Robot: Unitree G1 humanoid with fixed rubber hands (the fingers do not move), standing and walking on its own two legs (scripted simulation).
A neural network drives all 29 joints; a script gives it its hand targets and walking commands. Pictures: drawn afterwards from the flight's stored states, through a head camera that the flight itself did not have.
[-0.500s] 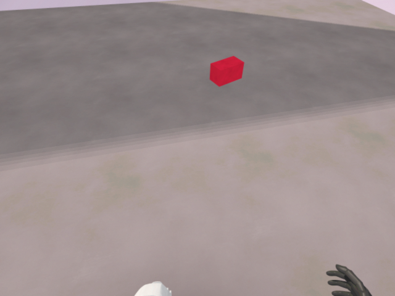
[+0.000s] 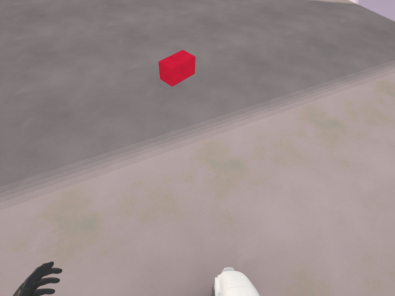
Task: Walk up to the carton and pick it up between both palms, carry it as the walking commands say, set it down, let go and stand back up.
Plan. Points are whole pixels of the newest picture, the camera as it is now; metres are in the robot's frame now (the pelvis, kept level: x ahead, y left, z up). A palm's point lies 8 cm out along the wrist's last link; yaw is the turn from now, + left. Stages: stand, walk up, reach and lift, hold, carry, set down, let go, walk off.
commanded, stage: walk up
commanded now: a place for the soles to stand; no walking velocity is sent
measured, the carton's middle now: (177, 67) +1.89 +0.01 -0.69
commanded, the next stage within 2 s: none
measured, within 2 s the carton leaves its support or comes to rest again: neither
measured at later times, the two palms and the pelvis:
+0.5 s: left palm (35, 234) +0.29 +0.35 -0.11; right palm (316, 178) +0.38 -0.35 -0.06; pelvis +0.26 +0.00 -0.02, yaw +1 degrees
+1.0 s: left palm (84, 119) +0.62 +0.30 -0.06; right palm (299, 155) +0.51 -0.37 -0.12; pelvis +0.47 -0.04 -0.01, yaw -3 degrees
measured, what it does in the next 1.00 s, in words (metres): walks ahead: right foot, then left foot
